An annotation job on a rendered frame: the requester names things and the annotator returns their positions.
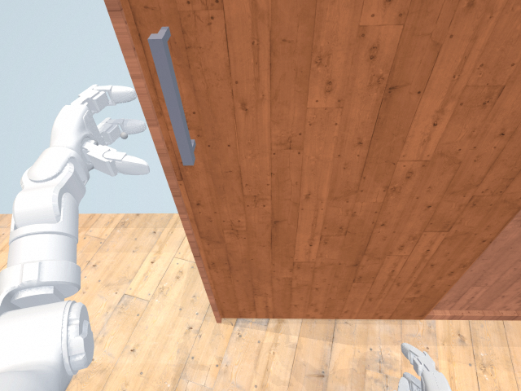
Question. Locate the left robot upper arm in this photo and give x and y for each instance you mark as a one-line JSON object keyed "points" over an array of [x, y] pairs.
{"points": [[42, 347]]}

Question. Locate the handle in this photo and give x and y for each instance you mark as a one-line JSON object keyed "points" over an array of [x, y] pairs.
{"points": [[168, 82]]}

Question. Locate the robot left forearm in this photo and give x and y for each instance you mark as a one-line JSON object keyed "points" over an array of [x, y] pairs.
{"points": [[42, 260]]}

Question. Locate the wardrobe door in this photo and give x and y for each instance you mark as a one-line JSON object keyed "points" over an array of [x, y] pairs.
{"points": [[353, 158], [493, 282]]}

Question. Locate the robot right hand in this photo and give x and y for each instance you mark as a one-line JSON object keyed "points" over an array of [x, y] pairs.
{"points": [[431, 379]]}

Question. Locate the robot left hand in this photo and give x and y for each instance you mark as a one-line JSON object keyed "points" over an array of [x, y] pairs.
{"points": [[75, 128]]}

